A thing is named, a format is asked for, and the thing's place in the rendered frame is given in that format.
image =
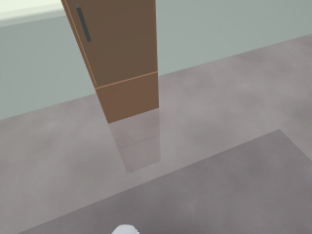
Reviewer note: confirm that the cupboard door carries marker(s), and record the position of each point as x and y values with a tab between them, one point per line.
122	36

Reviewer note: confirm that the robot left thigh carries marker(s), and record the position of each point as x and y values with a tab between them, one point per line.
125	229

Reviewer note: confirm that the handle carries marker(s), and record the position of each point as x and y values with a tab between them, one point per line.
81	17

